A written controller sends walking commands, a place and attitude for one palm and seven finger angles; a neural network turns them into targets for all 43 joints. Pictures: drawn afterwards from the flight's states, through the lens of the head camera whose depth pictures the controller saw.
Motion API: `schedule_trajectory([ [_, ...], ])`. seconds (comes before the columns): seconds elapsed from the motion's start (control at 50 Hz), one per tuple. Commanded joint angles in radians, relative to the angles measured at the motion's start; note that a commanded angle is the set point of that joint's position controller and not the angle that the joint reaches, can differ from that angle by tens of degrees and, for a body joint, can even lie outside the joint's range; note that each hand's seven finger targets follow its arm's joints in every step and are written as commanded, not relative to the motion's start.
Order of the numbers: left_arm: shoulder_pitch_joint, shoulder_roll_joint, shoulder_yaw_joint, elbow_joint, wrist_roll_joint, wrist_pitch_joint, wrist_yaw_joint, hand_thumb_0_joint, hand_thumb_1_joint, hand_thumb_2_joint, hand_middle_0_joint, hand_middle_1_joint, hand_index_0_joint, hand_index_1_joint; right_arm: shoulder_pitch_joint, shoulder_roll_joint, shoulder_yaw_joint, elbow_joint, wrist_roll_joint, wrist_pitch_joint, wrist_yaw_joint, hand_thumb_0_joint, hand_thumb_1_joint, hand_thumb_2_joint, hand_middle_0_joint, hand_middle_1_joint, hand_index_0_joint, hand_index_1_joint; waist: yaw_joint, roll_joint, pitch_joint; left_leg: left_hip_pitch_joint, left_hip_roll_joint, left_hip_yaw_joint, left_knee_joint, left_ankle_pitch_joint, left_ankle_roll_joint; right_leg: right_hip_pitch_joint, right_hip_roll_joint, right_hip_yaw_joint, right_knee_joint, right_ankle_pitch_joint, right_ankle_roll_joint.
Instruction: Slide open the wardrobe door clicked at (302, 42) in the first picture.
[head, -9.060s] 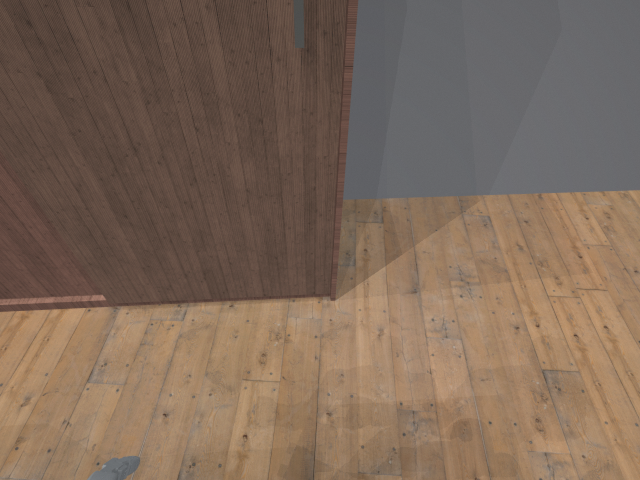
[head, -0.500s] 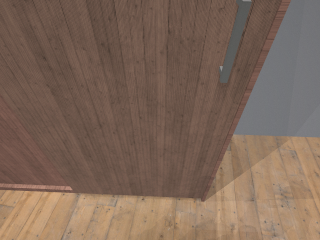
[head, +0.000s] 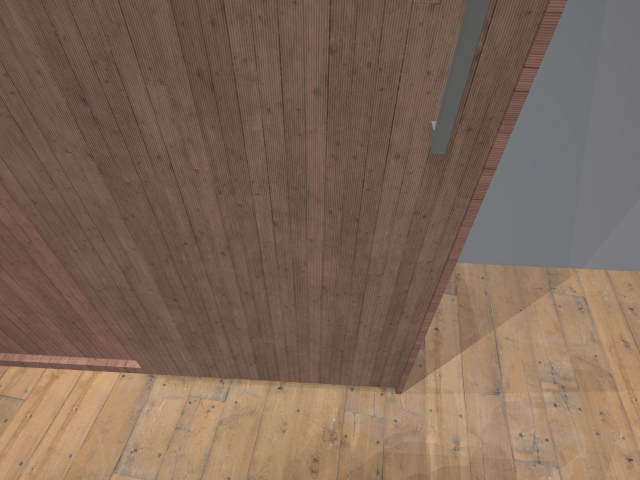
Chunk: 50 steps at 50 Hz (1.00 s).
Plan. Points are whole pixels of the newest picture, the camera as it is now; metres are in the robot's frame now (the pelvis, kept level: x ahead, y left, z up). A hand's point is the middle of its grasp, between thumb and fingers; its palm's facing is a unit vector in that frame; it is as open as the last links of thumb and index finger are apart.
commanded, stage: look again from close up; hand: right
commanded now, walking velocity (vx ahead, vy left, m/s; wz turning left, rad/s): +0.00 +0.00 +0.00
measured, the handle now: (453, 74) +0.52 -0.12 +0.28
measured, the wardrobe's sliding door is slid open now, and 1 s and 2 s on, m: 0.00 0.00 0.00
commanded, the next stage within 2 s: raise the hand with hooked fingers in 1.44 s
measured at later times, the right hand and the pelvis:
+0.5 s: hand out of the picture +0.01 -0.17 -0.17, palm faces +0.01 +0.98 -0.19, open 7.4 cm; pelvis +0.02 +0.00 +0.00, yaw +0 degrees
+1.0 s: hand out of the picture +0.08 -0.18 -0.17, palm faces -0.01 +0.98 -0.21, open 7.4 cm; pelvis +0.05 +0.01 +0.01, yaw -1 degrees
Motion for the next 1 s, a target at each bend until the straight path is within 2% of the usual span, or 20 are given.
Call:
schedule_trajectory([
  [0.0, 0.042, 0.124, 0.023, -0.036, -0.003, -0.015, 0.007, 0.0, 0.9, 0.9, -0.2, -0.3, -0.2, -0.3, 0.087, -0.082, -0.016, -0.02, 0.003, -0.015, -0.008, 0.0, -0.9, -0.9, 0.2, 0.3, 0.2, 0.3, -0.003, -0.01, 0.113, -0.054, 0.048, -0.072, -0.074, -0.147, 0.038, -0.081, -0.197, 0.258, -0.225, -0.362, 0.056],
  [0.12, 0.034, 0.129, 0.023, -0.037, -0.005, -0.017, 0.005, 0.0, 0.9, 0.9, -0.2, -0.3, -0.2, -0.3, 0.074, -0.097, -0.015, -0.02, 0.002, -0.022, -0.007, 0.0, -0.9, -0.9, 0.2, 0.3, 0.2, 0.3, 0.002, 0.026, 0.102, -0.068, 0.063, -0.093, -0.108, -0.145, 0.042, -0.041, -0.187, 0.244, -0.192, -0.301, 0.053],
  [0.2, 0.023, 0.145, 0.024, -0.037, -0.005, -0.021, 0.007, 0.0, 0.9, 0.9, -0.2, -0.3, -0.2, -0.3, 0.058, -0.106, -0.016, -0.019, 0.004, -0.023, -0.005, 0.0, -0.9, -0.9, 0.2, 0.3, 0.2, 0.3, 0.004, -0.003, 0.104, -0.064, 0.059, -0.087, -0.097, -0.13, 0.04, -0.036, -0.193, 0.248, -0.207, -0.304, 0.057],
  [0.22, 0.022, 0.148, 0.024, -0.039, -0.006, -0.024, 0.007, 0.0, 0.9, 0.9, -0.2, -0.3, -0.2, -0.3, 0.059, -0.111, -0.017, -0.021, 0.004, -0.025, -0.006, 0.0, -0.9, -0.9, 0.2, 0.3, 0.2, 0.3, 0.0, -0.002, 0.082, -0.04, 0.059, -0.081, -0.092, -0.09, 0.04, -0.024, -0.197, 0.253, -0.204, -0.276, 0.053],
  [0.3, 0.006, 0.158, 0.023, -0.034, -0.006, -0.032, 0.008, 0.0, 0.9, 0.9, -0.2, -0.3, -0.2, -0.3, 0.038, -0.121, -0.017, -0.018, 0.006, -0.027, -0.006, 0.0, -0.9, -0.9, 0.2, 0.3, 0.2, 0.3, 0.0, -0.013, 0.062, -0.013, 0.066, -0.076, -0.088, -0.031, 0.04, 0.008, -0.202, 0.248, -0.209, -0.213, 0.056],
  [0.32, 0.007, 0.157, 0.021, -0.035, -0.008, -0.033, 0.007, 0.0, 0.9, 0.9, -0.2, -0.3, -0.2, -0.3, 0.035, -0.124, -0.015, -0.019, 0.006, -0.028, -0.006, 0.0, -0.9, -0.9, 0.2, 0.3, 0.2, 0.3, -0.001, 0.005, 0.052, -0.001, 0.067, -0.077, -0.091, -0.014, 0.039, 0.016, -0.202, 0.248, -0.2, -0.186, 0.054],
  [0.4, -0.011, 0.167, 0.019, -0.03, -0.007, -0.032, 0.007, 0.0, 0.9, 0.9, -0.2, -0.3, -0.2, -0.3, 0.002, -0.135, -0.015, -0.019, 0.008, -0.028, -0.006, 0.0, -0.9, -0.9, 0.2, 0.3, 0.2, 0.3, 0.002, 0.009, 0.079, -0.006, 0.073, -0.084, -0.105, -0.021, 0.04, 0.018, -0.195, 0.242, -0.204, -0.172, 0.059],
  [0.46, -0.016, 0.174, 0.017, -0.025, -0.007, -0.034, 0.006, 0.0, 0.9, 0.9, -0.2, -0.3, -0.2, -0.3, -0.013, -0.147, -0.014, -0.021, 0.008, -0.027, -0.004, 0.0, -0.9, -0.9, 0.2, 0.3, 0.2, 0.3, -0.001, -0.002, 0.069, 0.016, 0.075, -0.077, -0.105, -0.002, 0.036, 0.024, -0.199, 0.239, -0.207, -0.153, 0.059],
  [0.5, -0.029, 0.176, 0.015, -0.022, -0.007, -0.035, 0.006, 0.0, 0.9, 0.9, -0.2, -0.3, -0.2, -0.3, -0.023, -0.153, -0.014, -0.019, 0.009, -0.028, -0.004, 0.0, -0.9, -0.9, 0.2, 0.3, 0.2, 0.3, -0.003, 0.007, 0.064, 0.025, 0.08, -0.082, -0.113, 0.011, 0.038, 0.037, -0.194, 0.234, -0.2, -0.125, 0.059],
  [0.54, -0.028, 0.175, 0.012, -0.02, -0.008, -0.038, 0.005, 0.0, 0.9, 0.9, -0.2, -0.3, -0.2, -0.3, -0.036, -0.16, -0.013, -0.02, 0.011, -0.031, -0.005, 0.0, -0.9, -0.9, 0.2, 0.3, 0.2, 0.3, -0.001, 0.031, 0.041, 0.04, 0.088, -0.082, -0.115, 0.049, 0.039, 0.065, -0.19, 0.217, -0.175, -0.037, 0.059],
  [0.64, -0.041, 0.184, 0.008, -0.011, -0.009, -0.04, 0.005, 0.0, 0.9, 0.9, -0.2, -0.3, -0.2, -0.3, -0.072, -0.178, -0.012, -0.024, 0.013, -0.031, -0.005, 0.0, -0.9, -0.9, 0.2, 0.3, 0.2, 0.3, 0.002, 0.022, 0.033, 0.057, 0.093, -0.084, -0.124, 0.072, 0.037, 0.091, -0.188, 0.209, -0.162, 0.044, 0.061],
  [0.8, -0.066, 0.2, 0.003, -0.001, -0.008, -0.041, 0.005, 0.0, 0.9, 0.9, -0.2, -0.3, -0.2, -0.3, -0.106, -0.196, -0.011, -0.02, 0.016, -0.029, -0.002, 0.0, -0.9, -0.9, 0.2, 0.3, 0.2, 0.3, 0.0, 0.004, 0.03, 0.079, 0.096, -0.08, -0.137, 0.076, 0.033, 0.113, -0.189, 0.209, -0.174, 0.074, 0.067],
  [0.84, -0.07, 0.199, 0.002, 0.0, -0.008, -0.043, 0.006, 0.0, 0.9, 0.9, -0.2, -0.3, -0.2, -0.3, -0.108, -0.198, -0.011, -0.018, 0.016, -0.029, -0.003, 0.0, -0.9, -0.9, 0.2, 0.3, 0.2, 0.3, -0.002, 0.006, 0.014, 0.092, 0.098, -0.077, -0.133, 0.106, 0.032, 0.13, -0.189, 0.205, -0.164, 0.139, 0.067],
  [0.98, -0.08, 0.208, -0.002, 0.008, -0.008, -0.043, 0.009, 0.0, 0.9, 0.9, -0.2, -0.3, -0.2, -0.3, -0.125, -0.205, -0.01, -0.01, 0.018, -0.028, -0.002, 0.0, -0.9, -0.9, 0.2, 0.3, 0.2, 0.3, 0.0, 0.001, 0.016, 0.1, 0.099, -0.074, -0.147, 0.101, 0.029, 0.15, -0.19, 0.206, -0.176, 0.158, 0.072],
])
